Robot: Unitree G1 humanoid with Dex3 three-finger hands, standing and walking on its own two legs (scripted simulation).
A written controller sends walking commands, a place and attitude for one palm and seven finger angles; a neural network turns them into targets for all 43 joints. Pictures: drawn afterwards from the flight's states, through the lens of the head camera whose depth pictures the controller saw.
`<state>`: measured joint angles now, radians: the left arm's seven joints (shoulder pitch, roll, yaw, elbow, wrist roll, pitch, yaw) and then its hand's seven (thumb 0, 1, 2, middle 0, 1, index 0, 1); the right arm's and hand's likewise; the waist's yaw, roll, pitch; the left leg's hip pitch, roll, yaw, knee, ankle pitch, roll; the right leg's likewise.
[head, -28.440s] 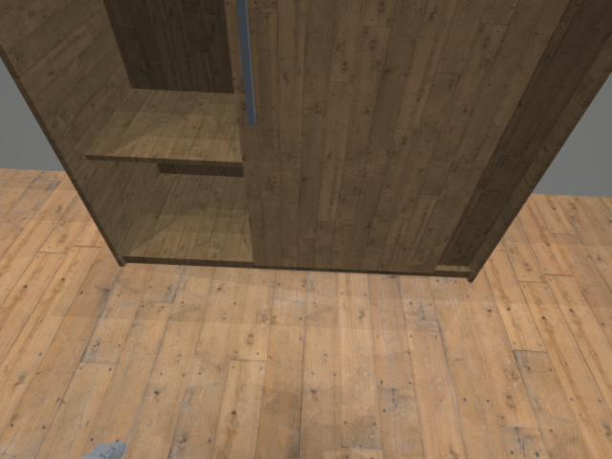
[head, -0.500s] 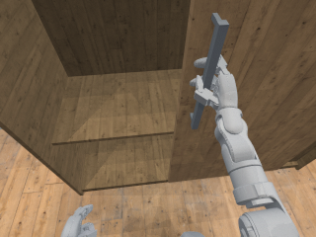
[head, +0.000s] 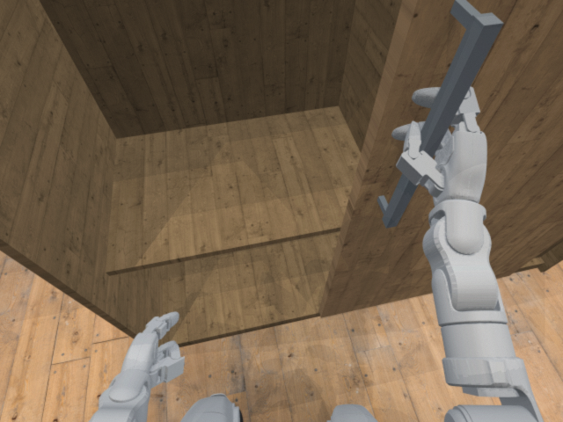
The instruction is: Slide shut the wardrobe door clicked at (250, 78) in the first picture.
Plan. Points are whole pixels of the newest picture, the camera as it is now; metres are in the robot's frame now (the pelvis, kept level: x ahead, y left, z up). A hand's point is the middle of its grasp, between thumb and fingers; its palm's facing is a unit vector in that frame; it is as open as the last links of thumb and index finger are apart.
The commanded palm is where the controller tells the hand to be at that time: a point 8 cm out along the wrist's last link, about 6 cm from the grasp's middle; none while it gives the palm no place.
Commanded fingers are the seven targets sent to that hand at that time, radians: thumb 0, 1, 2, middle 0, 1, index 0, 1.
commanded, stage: step sideways, sliding the door along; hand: right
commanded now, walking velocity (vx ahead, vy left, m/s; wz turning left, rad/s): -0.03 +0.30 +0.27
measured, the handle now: (416, 143) +0.43 -0.19 +0.14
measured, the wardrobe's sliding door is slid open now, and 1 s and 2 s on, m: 0.53 0.41 0.32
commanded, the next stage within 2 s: none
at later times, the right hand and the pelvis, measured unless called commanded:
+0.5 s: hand (370, 160) +0.38 -0.11 +0.16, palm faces +0.25 +0.97 +0.02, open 6.2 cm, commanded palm +0.33 -0.06 +0.17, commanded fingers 0.00 -0.90 -0.90 0.45 1.40 0.45 1.40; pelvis +0.06 +0.04 +0.01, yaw +4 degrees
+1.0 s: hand (318, 177) +0.35 -0.05 +0.17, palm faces -0.06 +1.00 +0.04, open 6.1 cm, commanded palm +0.33 -0.04 +0.17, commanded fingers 0.00 -0.90 -0.90 0.45 1.40 0.45 1.40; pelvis +0.06 +0.03 +0.01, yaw +6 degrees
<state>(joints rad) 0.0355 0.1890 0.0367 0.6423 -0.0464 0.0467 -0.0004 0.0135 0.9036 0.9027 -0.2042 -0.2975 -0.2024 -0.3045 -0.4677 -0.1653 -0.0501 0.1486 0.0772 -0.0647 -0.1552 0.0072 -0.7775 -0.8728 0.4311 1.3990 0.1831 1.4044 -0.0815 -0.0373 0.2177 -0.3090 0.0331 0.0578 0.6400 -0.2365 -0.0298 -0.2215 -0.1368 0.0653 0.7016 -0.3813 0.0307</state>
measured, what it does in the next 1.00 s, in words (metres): steps on the spot: right foot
